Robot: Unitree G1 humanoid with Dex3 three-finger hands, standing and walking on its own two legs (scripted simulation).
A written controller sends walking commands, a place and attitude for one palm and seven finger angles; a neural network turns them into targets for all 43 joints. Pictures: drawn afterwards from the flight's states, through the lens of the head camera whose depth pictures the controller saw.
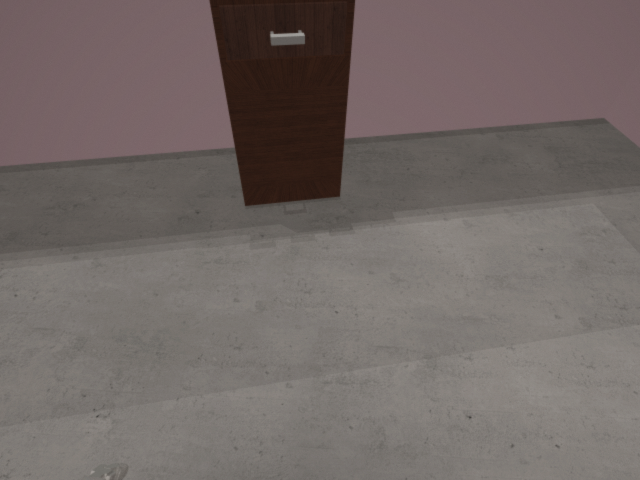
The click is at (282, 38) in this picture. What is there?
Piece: drawer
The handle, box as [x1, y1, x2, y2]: [270, 30, 304, 45]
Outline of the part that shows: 304,35 300,30 298,30 297,33 274,34 272,31 270,31 271,45 304,43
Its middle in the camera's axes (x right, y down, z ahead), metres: -0.11 -0.65 +1.23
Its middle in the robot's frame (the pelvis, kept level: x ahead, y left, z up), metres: +1.35 +0.18 -0.02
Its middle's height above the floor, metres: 0.75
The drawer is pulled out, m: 0.00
